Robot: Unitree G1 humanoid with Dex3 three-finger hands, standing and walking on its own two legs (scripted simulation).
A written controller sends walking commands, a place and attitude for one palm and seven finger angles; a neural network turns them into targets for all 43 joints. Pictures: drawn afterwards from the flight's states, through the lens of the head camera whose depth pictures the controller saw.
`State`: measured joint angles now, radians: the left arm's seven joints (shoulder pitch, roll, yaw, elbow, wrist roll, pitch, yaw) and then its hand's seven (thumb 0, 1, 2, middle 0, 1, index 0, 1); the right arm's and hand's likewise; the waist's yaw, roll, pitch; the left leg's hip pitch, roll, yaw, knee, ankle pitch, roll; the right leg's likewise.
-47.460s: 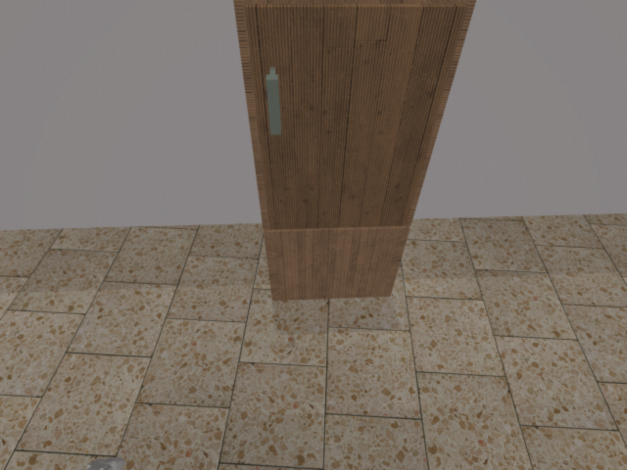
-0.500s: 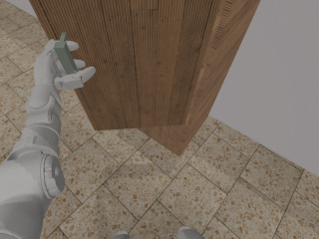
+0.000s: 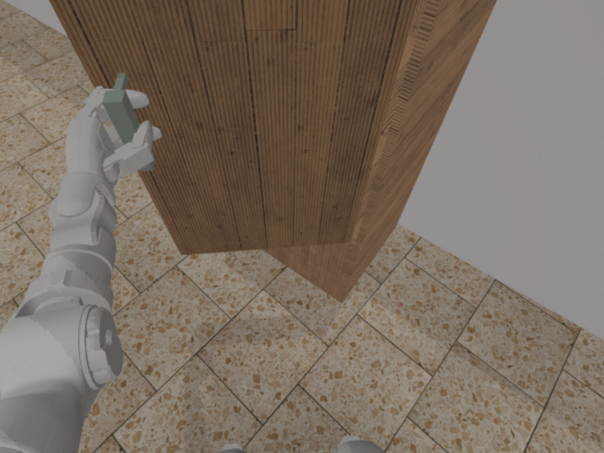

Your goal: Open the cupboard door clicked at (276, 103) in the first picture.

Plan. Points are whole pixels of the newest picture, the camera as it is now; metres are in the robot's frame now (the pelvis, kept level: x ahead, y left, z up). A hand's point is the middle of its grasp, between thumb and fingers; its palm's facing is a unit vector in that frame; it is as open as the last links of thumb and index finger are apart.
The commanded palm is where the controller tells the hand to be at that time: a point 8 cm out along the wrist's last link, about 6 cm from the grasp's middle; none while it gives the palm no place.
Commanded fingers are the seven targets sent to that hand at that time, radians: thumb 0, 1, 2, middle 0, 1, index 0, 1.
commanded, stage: pull the door open along its arc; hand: left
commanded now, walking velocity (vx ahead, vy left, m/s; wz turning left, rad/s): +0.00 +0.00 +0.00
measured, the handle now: (134, 123) +0.54 +0.20 +0.11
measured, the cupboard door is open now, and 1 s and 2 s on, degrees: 42 80 78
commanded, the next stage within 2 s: open thumb and fingers to let go in 0.96 s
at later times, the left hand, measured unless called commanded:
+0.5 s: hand (169, 225) +0.36 +0.13 +0.12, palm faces +0.21 -0.98 +0.05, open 6.2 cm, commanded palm +0.30 +0.20 +0.11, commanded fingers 0.00 0.90 0.90 -0.40 -1.35 -0.40 -1.35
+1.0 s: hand (237, 294) +0.28 +0.05 +0.12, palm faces +0.34 -0.94 -0.02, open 6.2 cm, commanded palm +0.22 +0.09 +0.11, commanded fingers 0.00 0.90 0.90 -0.40 -1.35 -0.40 -1.35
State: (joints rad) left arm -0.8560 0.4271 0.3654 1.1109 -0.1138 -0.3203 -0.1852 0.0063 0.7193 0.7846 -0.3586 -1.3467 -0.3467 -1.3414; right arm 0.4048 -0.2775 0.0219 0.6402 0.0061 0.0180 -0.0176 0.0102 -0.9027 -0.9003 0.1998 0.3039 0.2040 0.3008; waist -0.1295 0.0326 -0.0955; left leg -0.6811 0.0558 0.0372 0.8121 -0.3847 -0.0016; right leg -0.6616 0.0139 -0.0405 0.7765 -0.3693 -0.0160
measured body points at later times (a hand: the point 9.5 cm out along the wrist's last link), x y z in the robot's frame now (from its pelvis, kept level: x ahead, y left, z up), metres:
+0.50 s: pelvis +0.02 -0.01 +0.02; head +0.03 -0.02 +0.47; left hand +0.35 +0.18 +0.12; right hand +0.17 -0.24 -0.08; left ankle +0.00 +0.12 -0.70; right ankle +0.00 -0.11 -0.70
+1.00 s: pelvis +0.02 -0.03 +0.02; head +0.00 -0.05 +0.47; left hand +0.25 +0.10 +0.12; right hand +0.20 -0.23 -0.08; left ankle +0.00 +0.12 -0.70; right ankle +0.00 -0.11 -0.70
